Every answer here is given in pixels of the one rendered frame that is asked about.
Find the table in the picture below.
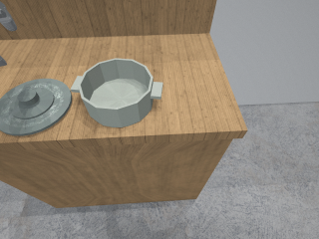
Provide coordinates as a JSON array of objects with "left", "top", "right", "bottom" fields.
[{"left": 0, "top": 0, "right": 248, "bottom": 208}]

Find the lid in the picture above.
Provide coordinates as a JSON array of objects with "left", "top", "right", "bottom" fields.
[{"left": 0, "top": 78, "right": 73, "bottom": 136}]

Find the knob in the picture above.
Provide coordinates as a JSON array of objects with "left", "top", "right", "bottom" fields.
[{"left": 17, "top": 89, "right": 40, "bottom": 107}]

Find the pot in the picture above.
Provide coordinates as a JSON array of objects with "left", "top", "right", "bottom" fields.
[{"left": 70, "top": 58, "right": 163, "bottom": 127}]

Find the robot left hand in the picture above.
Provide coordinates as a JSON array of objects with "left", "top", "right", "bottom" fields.
[{"left": 0, "top": 1, "right": 17, "bottom": 67}]

